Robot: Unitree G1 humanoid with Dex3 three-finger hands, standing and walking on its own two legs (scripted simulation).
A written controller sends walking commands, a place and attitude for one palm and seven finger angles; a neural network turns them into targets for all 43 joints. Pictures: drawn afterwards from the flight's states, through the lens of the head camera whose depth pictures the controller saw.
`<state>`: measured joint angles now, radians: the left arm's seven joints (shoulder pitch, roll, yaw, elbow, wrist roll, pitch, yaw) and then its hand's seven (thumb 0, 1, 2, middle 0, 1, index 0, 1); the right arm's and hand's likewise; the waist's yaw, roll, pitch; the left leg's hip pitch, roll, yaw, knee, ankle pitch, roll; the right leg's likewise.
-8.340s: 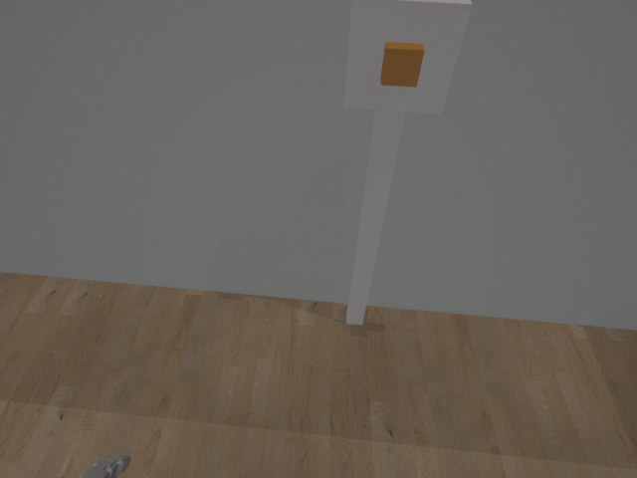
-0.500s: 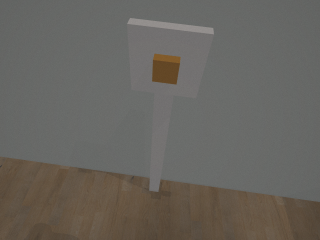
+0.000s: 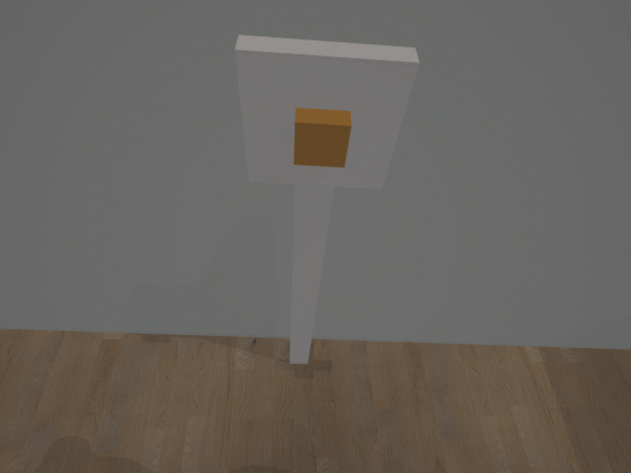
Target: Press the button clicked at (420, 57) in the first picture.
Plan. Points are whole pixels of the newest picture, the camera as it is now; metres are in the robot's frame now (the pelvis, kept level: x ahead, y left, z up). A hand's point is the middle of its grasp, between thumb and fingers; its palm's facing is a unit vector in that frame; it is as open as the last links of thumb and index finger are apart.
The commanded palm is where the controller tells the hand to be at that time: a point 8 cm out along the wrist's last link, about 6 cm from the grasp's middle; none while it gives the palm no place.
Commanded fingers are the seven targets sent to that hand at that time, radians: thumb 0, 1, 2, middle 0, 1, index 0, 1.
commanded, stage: come to a stop and stand still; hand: left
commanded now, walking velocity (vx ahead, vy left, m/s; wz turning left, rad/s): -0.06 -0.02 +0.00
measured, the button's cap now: (321, 136) +0.46 +0.02 +0.18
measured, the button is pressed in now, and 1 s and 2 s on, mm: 0 0 0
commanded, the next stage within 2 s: look again from close up in 0.84 s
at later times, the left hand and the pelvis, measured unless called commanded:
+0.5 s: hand out of the picture +0.03 +0.10 -0.18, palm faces +0.04 -0.97 -0.24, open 7.2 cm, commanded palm none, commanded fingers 0.00 0.90 0.90 -0.20 -0.30 -0.20 -0.30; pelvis +0.00 -0.08 -0.01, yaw +0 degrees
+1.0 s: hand out of the picture -0.05 +0.06 -0.18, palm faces +0.06 -0.98 -0.17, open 7.4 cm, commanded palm none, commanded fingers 0.00 0.90 0.90 -0.20 -0.30 -0.20 -0.30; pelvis -0.02 -0.09 -0.01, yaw +0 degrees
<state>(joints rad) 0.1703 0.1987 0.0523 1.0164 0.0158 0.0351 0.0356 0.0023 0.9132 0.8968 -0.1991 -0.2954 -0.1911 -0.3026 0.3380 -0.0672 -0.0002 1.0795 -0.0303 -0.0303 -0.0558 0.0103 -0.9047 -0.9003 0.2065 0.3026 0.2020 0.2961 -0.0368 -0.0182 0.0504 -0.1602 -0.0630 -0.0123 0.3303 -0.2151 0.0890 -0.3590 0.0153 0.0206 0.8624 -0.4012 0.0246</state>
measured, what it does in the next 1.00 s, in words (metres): steps on the spot: right foot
